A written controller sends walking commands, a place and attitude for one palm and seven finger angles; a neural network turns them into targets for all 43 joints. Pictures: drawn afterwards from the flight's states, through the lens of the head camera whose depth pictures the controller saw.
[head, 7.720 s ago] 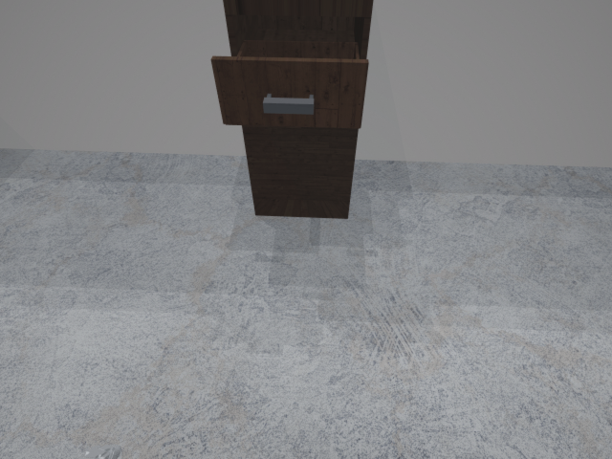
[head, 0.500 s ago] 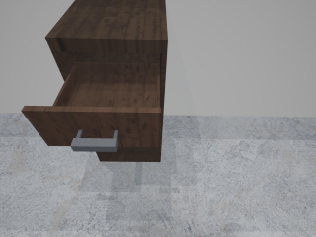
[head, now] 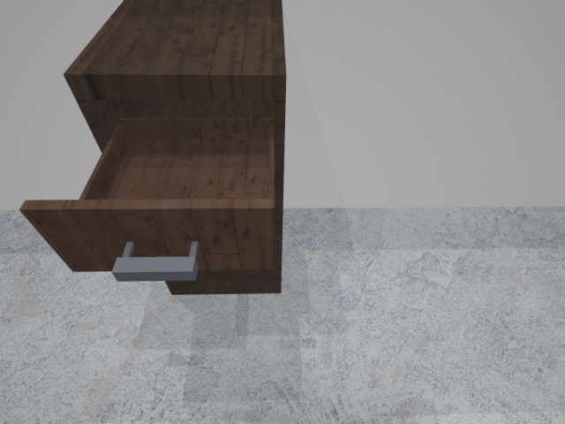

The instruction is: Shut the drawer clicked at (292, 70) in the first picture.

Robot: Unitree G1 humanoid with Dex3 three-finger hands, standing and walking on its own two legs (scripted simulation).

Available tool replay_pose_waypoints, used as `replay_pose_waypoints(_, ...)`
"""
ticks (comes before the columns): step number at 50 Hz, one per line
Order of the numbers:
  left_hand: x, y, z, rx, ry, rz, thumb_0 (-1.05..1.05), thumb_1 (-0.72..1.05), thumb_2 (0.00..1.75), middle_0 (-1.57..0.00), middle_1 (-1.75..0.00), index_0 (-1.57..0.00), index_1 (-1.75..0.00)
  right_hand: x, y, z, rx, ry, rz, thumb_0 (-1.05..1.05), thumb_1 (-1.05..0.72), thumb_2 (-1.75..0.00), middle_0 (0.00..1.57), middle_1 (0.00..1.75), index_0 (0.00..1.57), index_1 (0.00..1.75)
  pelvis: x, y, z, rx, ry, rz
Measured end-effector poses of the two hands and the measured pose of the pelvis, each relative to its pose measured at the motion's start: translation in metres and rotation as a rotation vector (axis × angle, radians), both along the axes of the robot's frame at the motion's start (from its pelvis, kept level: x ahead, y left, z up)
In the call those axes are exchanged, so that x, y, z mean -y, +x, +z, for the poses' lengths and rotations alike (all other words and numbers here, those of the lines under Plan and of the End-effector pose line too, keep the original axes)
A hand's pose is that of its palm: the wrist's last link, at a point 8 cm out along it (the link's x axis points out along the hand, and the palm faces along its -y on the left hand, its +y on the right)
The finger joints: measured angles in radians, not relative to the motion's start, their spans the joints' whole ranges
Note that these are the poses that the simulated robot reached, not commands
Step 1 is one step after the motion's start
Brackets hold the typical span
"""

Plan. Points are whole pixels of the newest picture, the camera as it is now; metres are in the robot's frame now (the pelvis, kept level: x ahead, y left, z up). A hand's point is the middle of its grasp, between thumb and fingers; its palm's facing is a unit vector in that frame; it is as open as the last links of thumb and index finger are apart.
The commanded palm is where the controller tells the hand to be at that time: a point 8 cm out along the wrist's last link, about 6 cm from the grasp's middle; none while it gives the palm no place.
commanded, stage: look again from close up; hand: left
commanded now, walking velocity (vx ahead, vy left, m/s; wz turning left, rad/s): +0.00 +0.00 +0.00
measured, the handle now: (159, 257) +0.36 +0.23 -0.01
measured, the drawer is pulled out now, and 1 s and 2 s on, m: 0.30 0.30 0.30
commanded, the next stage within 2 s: shuffle to correct the standing spot in 0.02 s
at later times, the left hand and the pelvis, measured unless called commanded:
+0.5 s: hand out of the picture +0.03 +0.18 -0.19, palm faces +0.03 -0.99 -0.17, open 7.4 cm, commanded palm none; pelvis +0.06 +0.01 -0.01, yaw +1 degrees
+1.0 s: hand out of the picture +0.15 +0.21 -0.19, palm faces +0.11 -0.97 -0.20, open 7.4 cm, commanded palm none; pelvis +0.08 +0.03 -0.02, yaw +5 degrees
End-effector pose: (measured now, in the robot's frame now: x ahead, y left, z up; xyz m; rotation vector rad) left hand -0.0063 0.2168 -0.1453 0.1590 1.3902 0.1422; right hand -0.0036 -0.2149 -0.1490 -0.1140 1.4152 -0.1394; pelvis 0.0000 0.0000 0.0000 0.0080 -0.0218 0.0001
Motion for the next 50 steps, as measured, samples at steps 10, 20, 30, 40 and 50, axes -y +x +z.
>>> replay_pose_waypoints(10,0.004,0.004,0.000,-0.008,-0.004,0.000,0.01,0.90,0.89,-0.20,-0.30,-0.19,-0.30,0.003,0.003,0.000,-0.011,0.002,0.000,0.01,-0.91,-0.90,0.20,0.30,0.20,0.30,0.003,0.007,0.000,-0.002,-0.001,0.000)
replay_pose_waypoints(20,-0.006,0.008,-0.013,-0.034,-0.030,0.078,0.01,0.90,0.89,-0.20,-0.30,-0.20,-0.30,0.002,0.016,0.000,-0.054,-0.038,0.025,0.01,-0.91,-0.90,0.20,0.30,0.20,0.30,-0.008,0.034,-0.009,-0.017,-0.019,0.032)
replay_pose_waypoints(30,-0.021,0.096,0.002,0.025,-0.004,0.015,0.02,0.92,0.89,-0.20,-0.30,-0.19,-0.30,-0.016,0.019,0.009,-0.106,-0.017,-0.008,0.00,-0.91,-0.90,0.20,0.30,0.20,0.30,-0.011,0.078,0.000,-0.026,-0.020,0.033)
replay_pose_waypoints(40,-0.015,0.186,0.004,0.215,0.062,0.018,0.01,0.92,0.89,-0.20,-0.30,-0.19,-0.30,0.002,0.071,-0.013,-0.144,-0.005,-0.003,0.01,-0.90,-0.90,0.20,0.30,0.20,0.30,0.004,0.106,-0.013,-0.022,-0.006,0.088)
replay_pose_waypoints(50,-0.045,0.143,-0.018,0.158,0.017,0.072,0.00,0.91,0.89,-0.21,-0.30,-0.20,-0.30,0.002,0.176,0.003,0.198,-0.111,0.100,0.01,-0.91,-0.90,0.19,0.30,0.20,0.30,-0.027,0.081,-0.020,-0.002,-0.014,0.085)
